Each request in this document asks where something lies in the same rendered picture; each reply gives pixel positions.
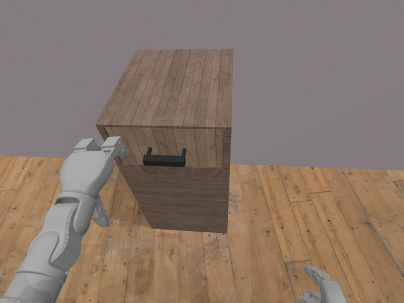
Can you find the robot left forearm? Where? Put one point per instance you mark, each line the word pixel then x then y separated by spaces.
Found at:
pixel 53 252

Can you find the right robot hand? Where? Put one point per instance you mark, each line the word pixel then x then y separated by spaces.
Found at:
pixel 330 290

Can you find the left robot hand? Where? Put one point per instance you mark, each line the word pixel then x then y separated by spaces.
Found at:
pixel 89 167

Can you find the cabinet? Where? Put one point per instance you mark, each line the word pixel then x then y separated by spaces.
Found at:
pixel 176 89

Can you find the drawer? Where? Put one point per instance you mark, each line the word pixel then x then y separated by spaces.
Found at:
pixel 204 147

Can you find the handle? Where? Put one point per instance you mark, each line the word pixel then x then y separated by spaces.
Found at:
pixel 164 160

